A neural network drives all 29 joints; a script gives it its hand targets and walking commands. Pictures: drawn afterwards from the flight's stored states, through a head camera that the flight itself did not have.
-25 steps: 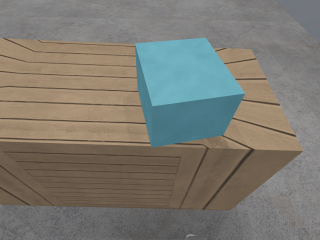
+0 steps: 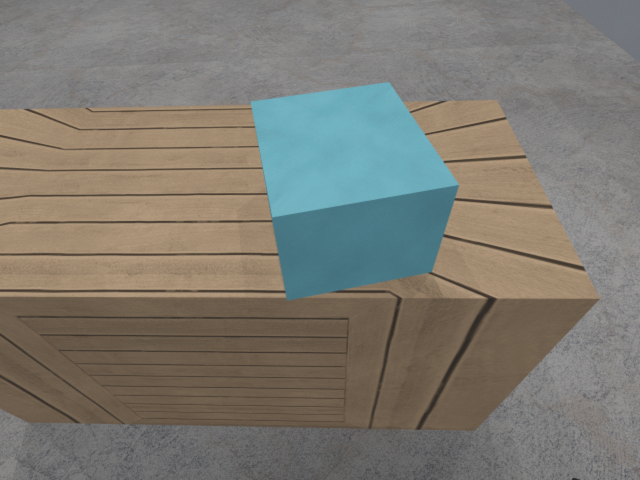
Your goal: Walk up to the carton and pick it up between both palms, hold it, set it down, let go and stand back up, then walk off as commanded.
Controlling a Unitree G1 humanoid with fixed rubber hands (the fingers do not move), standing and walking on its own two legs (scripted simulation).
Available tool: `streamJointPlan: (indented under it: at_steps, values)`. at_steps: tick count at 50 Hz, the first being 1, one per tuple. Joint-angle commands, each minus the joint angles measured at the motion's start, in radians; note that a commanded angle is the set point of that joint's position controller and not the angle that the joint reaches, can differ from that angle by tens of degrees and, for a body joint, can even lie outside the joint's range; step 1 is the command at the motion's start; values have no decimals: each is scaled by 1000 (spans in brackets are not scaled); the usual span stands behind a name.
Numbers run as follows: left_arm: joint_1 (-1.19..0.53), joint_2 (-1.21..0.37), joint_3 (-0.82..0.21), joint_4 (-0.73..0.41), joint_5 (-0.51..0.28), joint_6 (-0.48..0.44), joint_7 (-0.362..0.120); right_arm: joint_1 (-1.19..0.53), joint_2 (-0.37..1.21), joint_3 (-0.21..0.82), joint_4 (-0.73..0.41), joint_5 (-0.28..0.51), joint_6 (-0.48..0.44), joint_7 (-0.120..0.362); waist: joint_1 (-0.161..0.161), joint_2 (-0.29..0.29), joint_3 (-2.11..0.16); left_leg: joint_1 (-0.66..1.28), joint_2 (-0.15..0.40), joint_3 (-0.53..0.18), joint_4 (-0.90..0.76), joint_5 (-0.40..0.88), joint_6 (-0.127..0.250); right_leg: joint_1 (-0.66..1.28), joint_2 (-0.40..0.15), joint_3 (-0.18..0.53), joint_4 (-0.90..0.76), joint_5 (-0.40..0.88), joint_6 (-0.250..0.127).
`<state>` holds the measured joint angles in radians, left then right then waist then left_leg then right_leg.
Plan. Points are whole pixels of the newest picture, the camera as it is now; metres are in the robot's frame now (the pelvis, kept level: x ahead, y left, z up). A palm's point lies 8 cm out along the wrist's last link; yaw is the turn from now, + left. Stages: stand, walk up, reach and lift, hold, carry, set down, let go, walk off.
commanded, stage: walk up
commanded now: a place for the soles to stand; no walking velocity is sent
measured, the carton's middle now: (340, 186) +0.56 -0.01 +0.04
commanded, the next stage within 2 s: none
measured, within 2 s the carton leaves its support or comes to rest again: neither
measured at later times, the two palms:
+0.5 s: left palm out of the picture +0.08 +0.35 -0.07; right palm out of the picture +0.10 -0.31 -0.10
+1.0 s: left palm out of the picture +0.11 +0.35 -0.07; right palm out of the picture +0.13 -0.31 -0.09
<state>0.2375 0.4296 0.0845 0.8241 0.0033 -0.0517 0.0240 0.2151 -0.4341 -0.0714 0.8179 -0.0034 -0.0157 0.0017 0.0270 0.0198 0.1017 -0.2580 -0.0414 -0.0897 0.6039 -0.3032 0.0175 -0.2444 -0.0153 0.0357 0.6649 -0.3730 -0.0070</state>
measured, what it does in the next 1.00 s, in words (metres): stands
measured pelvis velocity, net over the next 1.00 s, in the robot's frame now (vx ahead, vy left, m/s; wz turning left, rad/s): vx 0.01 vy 0.01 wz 0.01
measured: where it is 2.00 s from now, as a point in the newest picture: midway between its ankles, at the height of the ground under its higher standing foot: outside the picture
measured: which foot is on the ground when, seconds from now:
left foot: down 0.00-1.00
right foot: down 0.00-1.00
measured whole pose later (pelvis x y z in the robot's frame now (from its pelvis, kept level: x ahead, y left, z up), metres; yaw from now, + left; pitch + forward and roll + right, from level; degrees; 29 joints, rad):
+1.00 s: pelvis +0.01 +0.01 +0.00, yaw +0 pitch -3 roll +1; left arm 0.18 0.43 0.08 0.86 0.00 -0.02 -0.01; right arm 0.18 -0.43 -0.06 0.86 0.00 -0.04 0.01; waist 0.03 0.01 0.07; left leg -0.27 -0.04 -0.09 0.60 -0.27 -0.02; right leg -0.29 -0.01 0.03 0.66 -0.31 0.00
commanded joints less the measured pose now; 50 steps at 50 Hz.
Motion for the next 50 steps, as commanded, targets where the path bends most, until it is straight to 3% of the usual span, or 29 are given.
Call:
streamJointPlan:
  at_steps: [1, 2, 4, 6, 7, 8, 10, 11, 12, 13, 14, 15, 16, 18, 20, 22, 25, 27, 28, 30, 33, 34, 38, 43, 46, 47, 48, 49, 50]
  values:
    - [-24, 172, 7, -60, 18, -16, -9, 48, -228, -43, -17, -9, -20, 16, -21, 59, -73, 74, 250, -343, -186, 93, 203, -116, 27, -46, -54, -129, -45]
    - [14, 175, 5, -40, 10, -26, -7, -11, -234, -41, -15, -7, -12, 19, 13, 71, -105, 58, 207, -249, -123, 191, 168, -37, 12, -46, -150, -69, -48]
    - [103, 243, 29, -24, 20, -45, -4, -65, -142, -11, -47, -3, -10, 16, 47, -123, -129, -187, 19, -55, 163, 231, 60, 214, -153, 240, -235, 159, -135]
    - [89, 305, 47, -19, 22, -33, -4, -58, -152, -21, -49, -21, -7, 6, 32, -93, -58, -251, 9, 45, 245, -216, 12, 132, -363, 429, -287, 226, -271]
    - [33, 315, 54, -31, 28, -25, -9, -26, -170, -14, -44, -16, -7, 9, 12, -163, -55, -235, 48, 30, 160, -275, 24, 139, -346, 393, -258, 208, -262]
    - [24, 280, 47, -36, 21, -27, -7, 4, -156, -24, -39, -11, -19, 9, -16, -114, -44, -159, 55, 45, 148, -199, 21, 56, -344, 336, -238, 250, -256]
    - [-72, 239, 23, -63, 20, -14, -13, 92, -161, -25, -2, -6, -39, 17, -74, -132, -50, 40, 44, 56, -53, 1, 56, -85, -221, 174, -120, 209, -162]
    - [-83, 181, 0, -74, 18, -6, -15, 120, -197, -40, 18, -20, -49, 12, -89, -43, -38, 126, 98, -116, -165, 62, 80, -169, -99, 41, 67, 224, -85]
    - [-104, 140, -7, -92, 11, -5, -14, 174, -271, -65, 18, -28, -54, 11, -94, 185, -53, 178, 244, -395, -275, 117, 151, -298, 15, -57, 297, 20, -28]
    - [-67, 173, 3, -98, 9, 7, -4, 174, -305, -63, 11, -21, -51, 10, -82, 165, -23, 166, 357, -533, -308, 175, 224, -367, 37, -22, 326, -230, -15]
    - [-73, 211, 12, -77, 5, 11, -6, 151, -261, -67, -16, -14, -46, 6, -66, 27, -26, 124, 341, -473, -289, 176, 241, -317, -3, -21, 308, -223, -23]
    - [-55, 184, 16, -65, -2, 21, -14, 73, -238, -45, -20, -19, -48, -2, -27, -23, -65, 47, 327, -448, -275, 123, 239, -220, -21, 30, 245, -235, -21]
    - [36, 166, 10, -33, -4, 17, -23, 9, -223, -40, -42, -32, -46, 0, 0, 78, -73, 16, 273, -318, -248, 177, 212, -141, -39, 17, 144, -251, -31]
    - [27, 138, 9, -20, 5, 6, -29, -37, -200, -30, -46, -18, -42, -6, 3, 100, -59, -105, 201, -219, -196, 201, 158, 2, -9, -66, -25, -105, -29]
    - [60, 164, 27, 22, 10, -6, -18, -58, -173, -14, -44, 13, -30, -3, 35, 21, -125, -132, 146, -156, -48, 306, 93, 126, -9, -29, -159, 115, -41]
    - [23, 207, 31, 8, 24, 4, -5, -43, -139, -10, -59, 18, -20, -3, 0, -52, -100, -177, 76, -95, -21, 81, 40, 111, -78, 92, -208, 130, -67]
    - [-175, 246, 31, -40, 39, 10, -18, 46, -175, -23, 13, 1, 6, 6, -69, -158, -5, -21, 13, 4, 116, -178, 14, -222, -248, 327, -415, -393, -149]
    - [-204, 225, 22, -38, 23, 23, -24, 84, -154, -22, 32, -12, 5, 11, -72, -176, 54, 74, -5, 30, 124, -124, 22, -379, -197, 239, -416, -431, -126]
    - [-202, 220, 19, -42, 23, 20, -25, 89, -141, -26, 54, -14, 2, 10, -88, -168, 36, 93, 9, 30, 89, -71, 27, -354, -173, 221, -377, -359, -122]
    - [-166, 181, 15, -22, 19, 18, -23, 80, -131, -14, 45, -14, -9, 7, -47, -166, -21, 34, 39, -22, -58, -35, 31, -202, -160, 192, -313, -275, -99]
    - [-131, 162, 13, -24, 2, 31, -29, -13, -192, -5, 26, -15, -37, -5, 8, 13, -42, -119, 141, -219, -243, -146, 74, -65, -45, 96, -131, -116, -38]
    - [-92, 186, 12, 9, 8, 32, -34, -48, -205, -1, 21, -19, -40, -1, 13, -46, -37, -140, 155, -243, -256, -206, 69, -34, -22, 66, -126, -117, -30]
    - [-76, 181, 18, 37, 5, 31, -39, -60, -181, 6, 25, -14, -40, 2, 25, -21, -20, -208, 141, -197, -274, -228, 58, 53, -49, 88, -173, -90, -58]
    - [-137, 193, 3, 22, 5, 18, -32, -43, -199, 8, 47, -11, -43, 1, -4, -18, -124, -29, 107, -137, -158, 45, 42, 15, -90, 128, -224, 28, -64]
    - [-171, 169, 0, 21, 10, 21, -29, -22, -164, 9, 45, -11, -34, 1, -34, -54, -75, -23, 98, -103, -151, 84, 37, -30, -100, 127, -236, 50, -58]
    - [-145, 203, 5, 19, 15, 20, -30, -48, -188, 2, 45, -2, -30, 0, -14, -125, -52, -24, 93, -94, -128, 90, 37, -43, -99, 137, -249, 38, -55]
    - [-153, 187, -3, 23, 9, 20, -29, -34, -184, 14, 57, -8, -32, -2, -13, -37, -53, -34, 95, -98, -143, 95, 28, -10, -94, 140, -233, 105, -47]
    - [-161, 160, 2, 16, 13, 19, -27, -57, -149, 16, 42, -3, -39, -2, -13, -47, -89, -42, 89, -96, -135, 166, 39, 29, -96, 100, -186, 153, -55]
    - [-46, 242, 48, -37, 24, 16, -56, 50, -241, -31, 14, -11, -63, 14, -3, -89, -200, 21, 108, -165, -160, -296, 102, -3, -80, 127, -164, -236, -89]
